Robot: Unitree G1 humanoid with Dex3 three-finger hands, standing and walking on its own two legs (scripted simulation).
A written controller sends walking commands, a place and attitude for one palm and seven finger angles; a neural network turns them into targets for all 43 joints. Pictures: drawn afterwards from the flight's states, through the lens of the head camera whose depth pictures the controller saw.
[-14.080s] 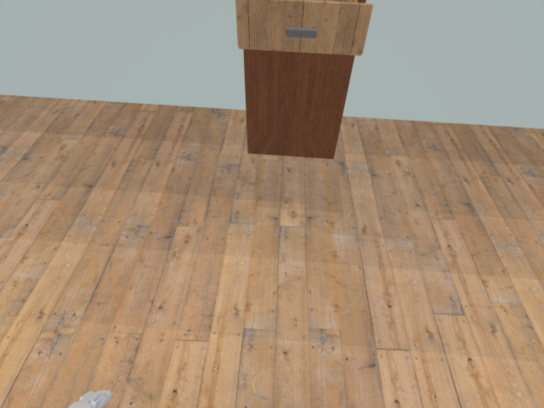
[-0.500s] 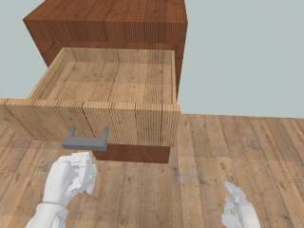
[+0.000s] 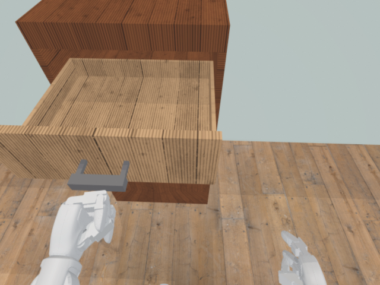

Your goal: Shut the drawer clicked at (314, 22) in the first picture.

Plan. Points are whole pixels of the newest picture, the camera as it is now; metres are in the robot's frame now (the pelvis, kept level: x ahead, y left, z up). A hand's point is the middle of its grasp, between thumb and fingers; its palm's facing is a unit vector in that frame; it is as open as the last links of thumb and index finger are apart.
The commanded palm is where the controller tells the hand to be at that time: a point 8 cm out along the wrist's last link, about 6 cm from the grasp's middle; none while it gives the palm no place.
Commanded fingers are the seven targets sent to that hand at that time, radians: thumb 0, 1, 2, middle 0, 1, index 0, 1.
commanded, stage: push the drawer shut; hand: left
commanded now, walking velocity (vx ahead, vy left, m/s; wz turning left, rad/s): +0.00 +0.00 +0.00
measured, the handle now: (101, 173) +0.31 +0.19 +0.09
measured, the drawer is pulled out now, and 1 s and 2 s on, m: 0.29 0.22 0.10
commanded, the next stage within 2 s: none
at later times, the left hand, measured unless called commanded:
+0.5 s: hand (113, 209) +0.24 +0.16 +0.07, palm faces +0.00 -1.00 -0.09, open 3.2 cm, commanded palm +0.24 +0.22 +0.09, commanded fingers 0.00 0.90 0.90 -1.40 -1.60 -1.40 -1.60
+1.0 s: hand (120, 177) +0.31 +0.16 +0.07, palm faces -0.02 -1.00 -0.05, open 3.2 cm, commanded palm +0.30 +0.21 +0.09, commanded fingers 0.00 0.90 0.90 -1.40 -1.60 -1.40 -1.60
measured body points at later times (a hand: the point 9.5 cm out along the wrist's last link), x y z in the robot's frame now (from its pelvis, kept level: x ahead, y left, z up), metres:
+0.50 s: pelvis -0.01 -0.03 +0.00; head +0.03 -0.04 +0.45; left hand +0.24 +0.21 +0.08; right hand +0.16 -0.27 -0.09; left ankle +0.01 +0.09 -0.70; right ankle -0.03 -0.09 -0.70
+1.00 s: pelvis -0.02 -0.01 +0.01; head +0.02 -0.02 +0.46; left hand +0.31 +0.21 +0.08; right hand +0.13 -0.26 -0.09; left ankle +0.01 +0.09 -0.70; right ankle -0.03 -0.09 -0.70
